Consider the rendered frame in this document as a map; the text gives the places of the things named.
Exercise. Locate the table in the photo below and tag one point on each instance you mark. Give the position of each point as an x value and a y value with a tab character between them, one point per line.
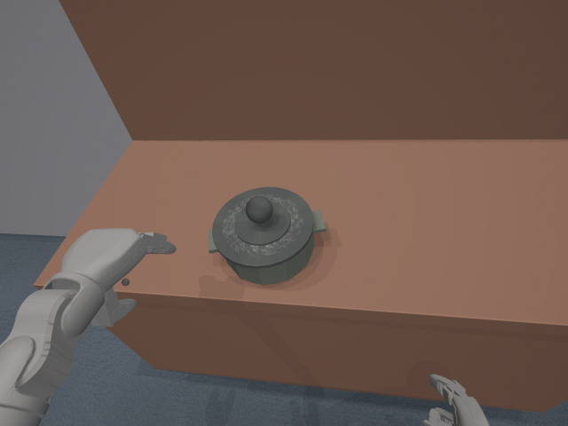
431	134

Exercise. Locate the left robot hand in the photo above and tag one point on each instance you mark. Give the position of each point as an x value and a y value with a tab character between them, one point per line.
106	256

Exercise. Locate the pot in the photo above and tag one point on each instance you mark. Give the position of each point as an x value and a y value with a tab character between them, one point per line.
281	272

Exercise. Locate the knob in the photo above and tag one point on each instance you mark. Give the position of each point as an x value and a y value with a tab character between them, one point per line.
259	209

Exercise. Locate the robot left forearm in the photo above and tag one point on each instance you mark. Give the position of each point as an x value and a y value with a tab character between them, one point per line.
37	356

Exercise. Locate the right robot hand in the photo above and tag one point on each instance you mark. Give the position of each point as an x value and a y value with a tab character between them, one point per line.
466	410

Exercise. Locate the lid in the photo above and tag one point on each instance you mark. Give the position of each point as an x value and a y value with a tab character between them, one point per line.
274	242

